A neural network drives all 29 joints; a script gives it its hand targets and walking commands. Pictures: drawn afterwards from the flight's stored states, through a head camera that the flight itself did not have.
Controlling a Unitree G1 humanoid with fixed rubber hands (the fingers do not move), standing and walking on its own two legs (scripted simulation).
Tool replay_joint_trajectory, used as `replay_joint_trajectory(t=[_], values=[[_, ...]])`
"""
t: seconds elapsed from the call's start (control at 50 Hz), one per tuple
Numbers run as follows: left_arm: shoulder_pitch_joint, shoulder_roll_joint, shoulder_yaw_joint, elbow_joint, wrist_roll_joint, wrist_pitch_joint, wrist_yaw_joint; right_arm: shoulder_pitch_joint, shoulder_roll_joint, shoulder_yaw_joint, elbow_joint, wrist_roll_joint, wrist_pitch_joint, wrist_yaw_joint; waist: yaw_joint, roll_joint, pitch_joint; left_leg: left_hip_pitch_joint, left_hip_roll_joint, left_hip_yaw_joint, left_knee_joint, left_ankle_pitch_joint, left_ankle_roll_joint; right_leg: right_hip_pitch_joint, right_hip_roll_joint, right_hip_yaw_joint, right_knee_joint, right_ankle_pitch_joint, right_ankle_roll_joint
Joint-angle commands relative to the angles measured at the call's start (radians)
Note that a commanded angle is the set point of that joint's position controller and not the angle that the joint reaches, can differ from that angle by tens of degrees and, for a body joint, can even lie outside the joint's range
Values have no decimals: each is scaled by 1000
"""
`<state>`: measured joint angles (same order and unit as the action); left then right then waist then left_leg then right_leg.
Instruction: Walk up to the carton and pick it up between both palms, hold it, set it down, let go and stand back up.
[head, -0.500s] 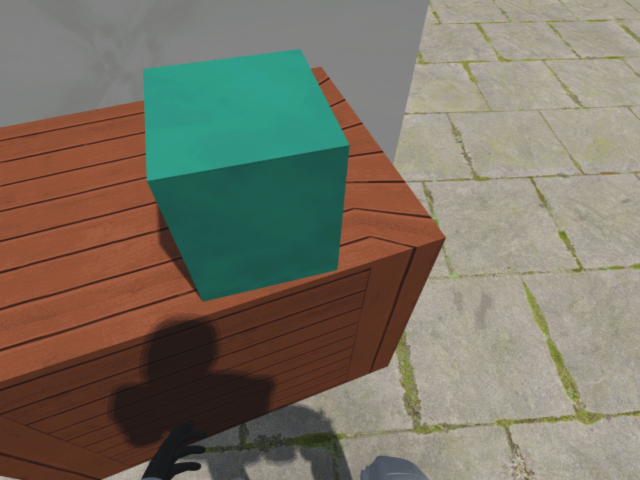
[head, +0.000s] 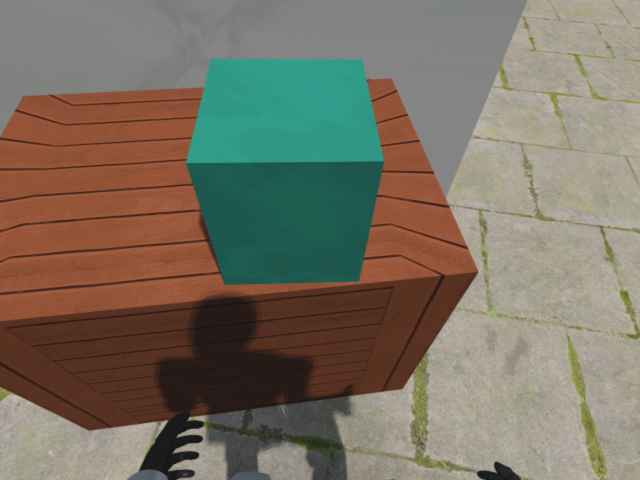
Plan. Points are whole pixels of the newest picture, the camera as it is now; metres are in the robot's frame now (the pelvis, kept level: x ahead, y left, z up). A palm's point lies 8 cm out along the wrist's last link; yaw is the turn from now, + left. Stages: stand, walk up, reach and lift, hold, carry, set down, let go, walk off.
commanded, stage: walk up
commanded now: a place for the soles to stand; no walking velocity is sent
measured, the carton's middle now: (290, 177) +0.53 +0.07 +0.04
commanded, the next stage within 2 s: none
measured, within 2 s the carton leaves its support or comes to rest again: neither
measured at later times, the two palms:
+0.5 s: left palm out of the picture +0.06 +0.24 -0.14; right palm out of the picture +0.10 -0.22 -0.10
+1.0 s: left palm out of the picture -0.05 +0.23 -0.13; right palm (427, 434) +0.19 -0.13 -0.10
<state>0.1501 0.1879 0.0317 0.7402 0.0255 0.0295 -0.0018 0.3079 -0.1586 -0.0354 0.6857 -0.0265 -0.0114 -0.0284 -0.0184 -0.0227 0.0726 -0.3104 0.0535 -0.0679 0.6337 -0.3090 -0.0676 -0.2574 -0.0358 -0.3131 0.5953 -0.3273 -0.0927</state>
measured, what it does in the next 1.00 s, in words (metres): steps on the spot, turning left: left foot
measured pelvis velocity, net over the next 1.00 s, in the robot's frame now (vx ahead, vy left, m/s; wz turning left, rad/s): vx -0.01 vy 0.00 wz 0.30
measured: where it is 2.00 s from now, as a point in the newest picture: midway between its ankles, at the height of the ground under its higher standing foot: outside the picture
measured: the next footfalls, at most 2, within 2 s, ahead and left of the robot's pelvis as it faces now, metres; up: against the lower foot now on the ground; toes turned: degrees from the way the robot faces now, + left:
left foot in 0.96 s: +0.03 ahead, +0.13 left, +0.00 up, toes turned +7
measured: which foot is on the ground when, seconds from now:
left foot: down 0.00-0.62, up 0.64-0.94, down 0.96-1.00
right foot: down 0.00-1.00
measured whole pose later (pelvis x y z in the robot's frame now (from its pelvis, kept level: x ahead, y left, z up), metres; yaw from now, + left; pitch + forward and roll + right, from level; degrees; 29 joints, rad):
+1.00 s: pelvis -0.01 +0.00 +0.00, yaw +17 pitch -1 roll -1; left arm 0.38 0.18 0.01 0.74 0.02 0.01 -0.01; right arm 0.17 -0.06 -0.02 0.68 -0.07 0.00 -0.03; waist 0.05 -0.02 0.07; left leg -0.35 0.03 0.07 0.67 -0.28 0.03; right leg -0.25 -0.12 -0.42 0.67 -0.37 -0.06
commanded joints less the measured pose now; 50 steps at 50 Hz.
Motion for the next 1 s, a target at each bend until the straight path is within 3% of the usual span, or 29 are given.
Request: replay_joint_trajectory(t=[0.0, 0.04, 0.12, 0.18, 0.28, 0.3, 0.36, 0.4, 0.46, 0.5, 0.52, 0.56, 0.58, 0.6, 0.62, 0.64, 0.66, 0.68, 0.7, 0.72, 0.74, 0.78, 0.8, 0.84, 0.88, 0.92, 0.94, 0.96, 0.98], values=[[-46, 99, 29, -127, -3, -20, -2, 74, -90, -25, -84, -4, -25, -8, -9, 12, -105, -39, 16, 20, -42, 246, 62, 109, -180, 153, -153, 262, -14], [-28, 113, 33, -132, -2, -13, -6, 33, -105, -29, -92, -5, -26, -6, 5, 26, -106, -52, 15, -18, -28, 240, 66, 104, -152, 131, -150, 193, 12], [-28, 123, 36, -150, -2, -5, -9, 20, -101, -29, -111, -5, -23, -17, 2, 37, -96, -84, -5, -22, -7, 154, 64, 85, -200, 162, -199, 16, -12], [-18, 136, 36, -156, -8, -2, -11, -4, -99, -30, -119, -9, -22, -15, 13, -2, -101, -103, -29, -2, 21, 105, 58, 93, -236, 154, -219, -14, -15], [0, 146, 40, -158, -3, 2, -13, 7, -95, -31, -119, -12, -22, -18, 8, 40, -71, -125, -28, -16, 23, 55, 64, 67, -262, 155, -230, -106, -20], [3, 145, 36, -161, -6, 4, -15, 2, -98, -33, -124, -11, -24, -16, 9, 20, -64, -132, -34, -32, 30, 65, 67, 61, -244, 147, -235, -117, -12], [-1, 150, 38, -162, -3, 5, -17, 16, -102, -33, -125, -11, -27, -17, -2, 63, -50, -118, -29, -48, 10, 110, 81, 24, -224, 114, -213, -157, -7], [-1, 147, 32, -164, 0, 7, -22, 35, -114, -35, -114, -4, -31, -17, -9, 71, -63, -121, -21, -87, -20, 167, 90, 39, -174, 82, -167, -142, 4], [17, 127, 31, -181, 0, 10, -30, 51, -175, -47, -120, -8, -26, -23, -14, 192, -102, -121, 50, -283, -117, 180, 151, 36, -95, 82, 7, -121, 21], [33, 116, 25, -197, 16, 10, -36, 31, -204, -54, -124, 3, -21, -30, 1, 233, -84, -174, 99, -461, -207, 38, 195, 44, -37, 144, 64, -126, 31], [81, 115, 22, -187, 10, 5, -38, -5, -201, -56, -144, 0, -16, -34, 23, 250, -107, -164, 97, -477, -214, -6, 193, 41, -31, 168, 51, -135, 33], [129, 117, 21, -178, 7, -6, -37, -61, -175, -46, -168, 2, -8, -34, 53, 231, -121, -210, 54, -386, -167, -72, 144, 88, -68, 238, -28, -127, 34], [167, 135, 28, -171, 11, -15, -30, -80, -133, -29, -171, 6, -8, -30, 81, 154, -138, -291, -12, -280, -68, -94, 92, 198, -144, 324, -149, -137, 22], [206, 168, 45, -151, 8, -21, -20, -108, -80, -12, -174, 5, -8, -24, 109, 9, -131, -388, -117, -109, 126, -95, 17, 268, -272, 435, -309, -187, -5], [208, 188, 47, -152, 9, -23, -10, -84, -65, -13, -160, -11, -1, -29, 98, -73, -93, -456, -102, -33, 322, -264, 2, 251, -427, 545, -353, -131, -34], [176, 173, 50, -161, 13, -24, 0, -56, -95, -31, -141, -27, 6, -37, 82, -24, -87, -466, -61, -32, 457, -307, -3, 219, -478, 561, -368, -155, -48], [156, 151, 45, -175, 17, -26, 8, -48, -87, -32, -123, -36, 14, -37, 59, 62, -46, -446, -42, -54, 517, -295, -2, 160, -450, 490, -370, -143, -33], [174, 120, 37, -172, 17, -35, 16, -52, -67, -24, -128, -41, 17, -27, 55, 65, -43, -448, -26, -53, 519, -263, 3, 169, -419, 446, -367, -94, -15], [187, 109, 31, -161, 15, -49, 22, -71, -54, -19, -133, -38, 19, -21, 48, 65, -6, -437, -8, -47, 513, -207, 6, 130, -400, 387, -350, 22, -12], [170, 105, 29, -163, 16, -56, 20, -64, -37, -13, -129, -34, 19, -15, 44, 1, -31, -398, 6, -27, 483, -169, 3, 127, -371, 330, -364, 9, -14], [163, 95, 26, -159, 16, -63, 21, -70, -38, -13, -123, -37, 19, -9, 41, -12, -47, -374, 1, 3, 462, -164, 2, 143, -361, 292, -358, 35, -28], [185, 82, 22, -150, 22, -69, 22, -101, -36, -20, -111, -36, 17, 4, 58, 1, -52, -347, -2, 37, 380, -156, 10, 172, -337, 264, -344, 71, -12], [199, 98, 24, -145, 16, -70, 22, -129, -29, -14, -123, -35, 17, 5, 66, -34, -48, -335, 11, 53, 334, -146, 19, 166, -350, 263, -335, 100, -17], [192, 109, 26, -143, 16, -66, 21, -127, 7, -6, -120, -33, 12, 9, 54, -33, -52, -224, 6, 104, 236, -170, 43, 109, -322, 183, -308, 121, -34], [195, 134, 29, -142, 12, -60, 16, -104, 23, 0, -115, -33, 10, 6, 41, -88, -63, -142, -6, 142, 160, -134, 78, 80, -326, 171, -271, 215, -30], [223, 131, 25, -126, -1, -53, 6, -76, 28, -4, -93, -38, -1, -1, 22, -37, -83, -26, -21, 154, -22, 19, 115, 56, -302, 140, -198, 372, -3], [215, 138, 24, -127, -11, -49, 1, -32, 16, -13, -82, -43, -9, -5, -7, 10, -100, 74, -13, 134, -148, 170, 136, 24, -282, 111, -139, 403, 30], [199, 116, 13, -133, -21, -53, -9, 21, -31, -32, -75, -47, -22, -8, -35, 62, -178, 242, 72, 9, -165, 293, 174, -53, -241, 67, -10, 395, 63], [210, 62, -6, -148, -20, -53, -15, 39, -105, -51, -66, -32, -30, -15, -35, 167, -182, 260, 211, -233, -224, 328, 276, -154, -117, 60, 130, 158, 119]])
